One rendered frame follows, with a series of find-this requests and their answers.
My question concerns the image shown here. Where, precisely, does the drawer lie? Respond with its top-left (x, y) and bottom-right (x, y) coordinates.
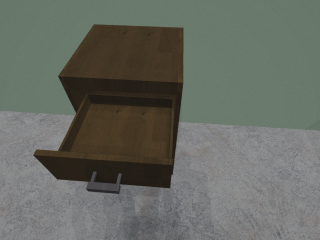
top-left (33, 93), bottom-right (175, 188)

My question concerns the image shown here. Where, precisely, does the handle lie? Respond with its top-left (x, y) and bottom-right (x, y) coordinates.
top-left (86, 171), bottom-right (122, 194)

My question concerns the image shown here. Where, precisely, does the cabinet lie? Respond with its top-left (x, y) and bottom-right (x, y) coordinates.
top-left (58, 24), bottom-right (184, 175)

